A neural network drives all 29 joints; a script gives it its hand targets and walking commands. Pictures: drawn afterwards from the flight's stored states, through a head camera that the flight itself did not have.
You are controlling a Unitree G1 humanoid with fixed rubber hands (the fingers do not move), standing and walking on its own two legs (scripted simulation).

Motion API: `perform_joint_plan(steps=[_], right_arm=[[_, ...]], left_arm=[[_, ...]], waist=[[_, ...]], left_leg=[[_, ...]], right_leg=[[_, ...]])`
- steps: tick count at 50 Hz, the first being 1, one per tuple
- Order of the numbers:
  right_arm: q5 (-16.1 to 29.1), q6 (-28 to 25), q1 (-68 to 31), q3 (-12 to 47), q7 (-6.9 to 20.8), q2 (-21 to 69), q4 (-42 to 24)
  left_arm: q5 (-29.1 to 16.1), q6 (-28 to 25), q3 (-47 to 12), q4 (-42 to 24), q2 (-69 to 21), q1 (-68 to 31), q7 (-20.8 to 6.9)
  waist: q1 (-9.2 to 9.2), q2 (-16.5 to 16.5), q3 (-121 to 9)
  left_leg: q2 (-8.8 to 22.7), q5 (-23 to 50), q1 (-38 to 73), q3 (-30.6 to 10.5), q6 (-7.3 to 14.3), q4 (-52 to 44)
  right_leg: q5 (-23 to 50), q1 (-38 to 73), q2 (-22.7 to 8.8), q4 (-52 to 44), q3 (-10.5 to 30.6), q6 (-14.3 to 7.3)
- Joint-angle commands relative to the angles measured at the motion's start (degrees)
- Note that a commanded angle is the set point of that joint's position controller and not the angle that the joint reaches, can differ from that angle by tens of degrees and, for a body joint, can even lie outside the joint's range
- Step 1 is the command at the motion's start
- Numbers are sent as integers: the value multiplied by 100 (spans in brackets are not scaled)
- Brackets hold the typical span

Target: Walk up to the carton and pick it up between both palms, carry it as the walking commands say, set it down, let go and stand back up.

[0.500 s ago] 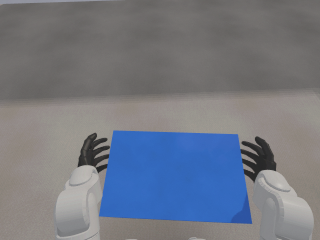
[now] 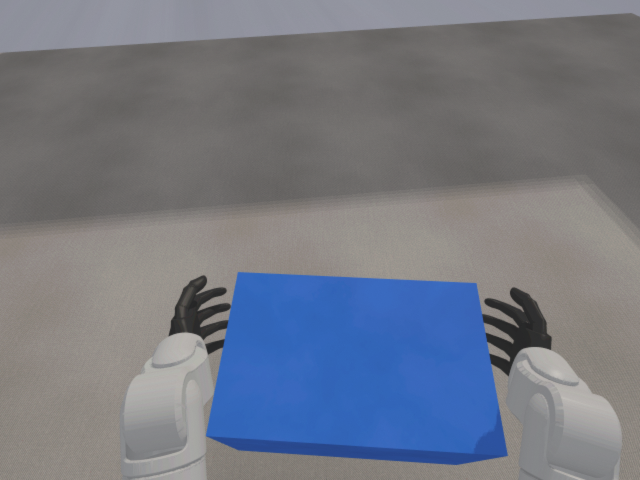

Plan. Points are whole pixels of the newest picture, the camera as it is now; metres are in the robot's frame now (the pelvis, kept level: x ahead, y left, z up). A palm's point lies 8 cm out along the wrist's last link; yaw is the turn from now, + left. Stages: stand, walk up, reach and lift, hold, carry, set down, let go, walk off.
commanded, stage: carry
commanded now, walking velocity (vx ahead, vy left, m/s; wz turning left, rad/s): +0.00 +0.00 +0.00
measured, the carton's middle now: (350, 371) +0.26 -0.01 +0.00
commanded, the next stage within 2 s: none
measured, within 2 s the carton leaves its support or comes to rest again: neither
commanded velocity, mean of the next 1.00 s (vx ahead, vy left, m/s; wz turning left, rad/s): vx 0.00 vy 0.00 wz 0.00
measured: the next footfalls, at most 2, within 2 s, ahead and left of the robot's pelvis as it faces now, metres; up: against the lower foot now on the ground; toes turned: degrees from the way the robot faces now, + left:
none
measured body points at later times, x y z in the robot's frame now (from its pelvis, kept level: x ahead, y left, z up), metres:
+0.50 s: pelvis -0.03 +0.02 +0.00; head -0.05 +0.03 +0.45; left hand +0.22 +0.21 +0.08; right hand +0.23 -0.17 +0.09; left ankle +0.05 +0.14 -0.73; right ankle +0.00 -0.11 -0.73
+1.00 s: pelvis -0.02 +0.02 +0.00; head -0.02 +0.03 +0.45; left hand +0.24 +0.21 +0.08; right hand +0.25 -0.17 +0.08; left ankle +0.05 +0.14 -0.73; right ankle +0.00 -0.11 -0.73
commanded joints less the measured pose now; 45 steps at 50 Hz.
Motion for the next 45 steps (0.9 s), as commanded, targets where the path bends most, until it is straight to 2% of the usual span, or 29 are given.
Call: perform_joint_plan(steps=[1, 4, 6, 18, 27, 45], right_arm=[[2442, -47, -3077, 4711, 1411, 4964, -602], [2439, -52, -2992, 4649, 1400, 4867, -468], [2412, -67, -2953, 4557, 1397, 4829, -357], [2127, -145, -2731, 4019, 1401, 4649, 21], [2139, -167, -2713, 4090, 1404, 4657, -114], [2180, -220, -2619, 4207, 1375, 4588, -158]], left_arm=[[-2085, -43, -4086, -380, -4412, -2268, -1317], [-2006, -61, -4025, -301, -4230, -2179, -1281], [-2019, -65, -4047, -301, -4170, -2245, -1275], [-2193, -53, -4265, -202, -4233, -2506, -1297], [-2217, -76, -4291, -281, -4330, -2464, -1284], [-2204, -144, -4180, -280, -4311, -2331, -1293]], waist=[[103, -669, -912], [100, -685, -838], [83, -585, -738], [69, 36, -847], [87, 51, -1077], [82, -35, -1235]], left_leg=[[45, 184, 654, -20, -15, -125], [22, -91, 637, -139, 57, -303], [3, -226, 616, -181, 80, -371], [219, -867, 290, -725, 198, -1198], [259, -499, 341, -757, 246, -1253], [234, 589, 625, -686, 324, -859]], right_leg=[[-61, -134, -1008, -972, 679, -57], [-921, -325, -930, -1166, 756, -39], [-1075, -460, -897, -1198, 781, -34], [-611, -170, -575, -676, 572, 75], [-224, 77, -601, -593, 440, 102], [232, 122, -669, -659, 443, 37]])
